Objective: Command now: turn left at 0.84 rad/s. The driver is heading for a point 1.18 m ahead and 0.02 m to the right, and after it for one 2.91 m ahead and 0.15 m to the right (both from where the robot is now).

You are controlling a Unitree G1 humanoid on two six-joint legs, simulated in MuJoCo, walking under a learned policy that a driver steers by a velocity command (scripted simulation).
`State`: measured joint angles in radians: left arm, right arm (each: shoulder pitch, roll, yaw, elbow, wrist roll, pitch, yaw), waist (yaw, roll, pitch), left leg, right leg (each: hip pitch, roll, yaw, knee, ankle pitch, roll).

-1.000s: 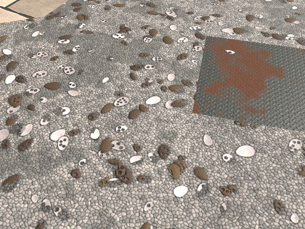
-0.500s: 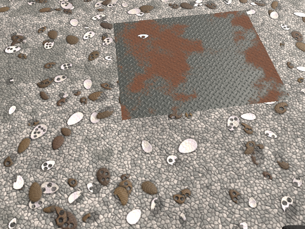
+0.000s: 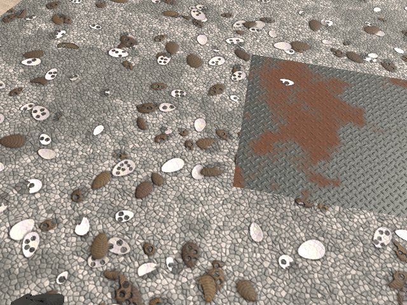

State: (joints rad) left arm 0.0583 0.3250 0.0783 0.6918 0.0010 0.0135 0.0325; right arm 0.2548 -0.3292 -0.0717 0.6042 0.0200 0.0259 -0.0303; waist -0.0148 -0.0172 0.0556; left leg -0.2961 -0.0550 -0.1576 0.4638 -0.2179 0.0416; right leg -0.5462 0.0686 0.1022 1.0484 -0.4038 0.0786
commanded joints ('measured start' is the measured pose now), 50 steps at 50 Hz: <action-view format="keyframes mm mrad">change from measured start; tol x32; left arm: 1 -45 43 9 -65 -9 -22 -2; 31 400 155 28 118 20 -85 -43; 50 -83 -4 -46 -84 25 -21 -141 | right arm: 1 -18 -171 -57 -82 3 2 -21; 29 -305 -23 31 -112 -53 -55 106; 36 291 -283 -52 36 -96 -93 17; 50 136 -29 18 191 -54 -149 20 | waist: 1 7 143 -191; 31 103 -147 58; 36 -170 336 -354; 50 13 59 139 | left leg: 1 287 200 -271 -43 575 150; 8 187 162 -408 -23 442 128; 13 -194 45 -358 64 -518 73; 17 -584 43 -72 641 -192 -13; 29 -275 73 180 197 30 -76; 34 424 48 160 1 -28 -14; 36 705 506 -545 -252 -767 64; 50 234 259 397 -404 426 -7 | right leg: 1 -96 20 26 -110 52 21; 12 420 -6 -4 -580 179 -42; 15 569 -420 735 -898 -524 -285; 26 390 -239 203 -967 -103 -246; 32 318 -273 229 -901 83 -266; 34 177 -174 116 -512 450 -232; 37 -279 -68 2 212 6 -199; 50 -234 -150 -218 -114 398 -201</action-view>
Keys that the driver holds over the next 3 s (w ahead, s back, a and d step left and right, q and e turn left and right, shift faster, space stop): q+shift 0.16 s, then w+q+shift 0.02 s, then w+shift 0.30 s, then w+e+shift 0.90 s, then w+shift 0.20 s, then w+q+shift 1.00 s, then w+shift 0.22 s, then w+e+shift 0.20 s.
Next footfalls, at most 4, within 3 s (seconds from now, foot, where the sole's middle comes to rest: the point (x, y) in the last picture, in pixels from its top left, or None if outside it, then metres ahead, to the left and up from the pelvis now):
0.26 right None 0.11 -0.12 -0.78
0.68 left None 0.26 0.21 -0.78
1.14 right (179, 220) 0.70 0.06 -0.78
1.56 left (179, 120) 1.17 0.07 -0.78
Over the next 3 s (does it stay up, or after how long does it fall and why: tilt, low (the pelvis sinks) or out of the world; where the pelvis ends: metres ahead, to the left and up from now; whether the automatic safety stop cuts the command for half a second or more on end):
stays up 2.20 -0.18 -0.01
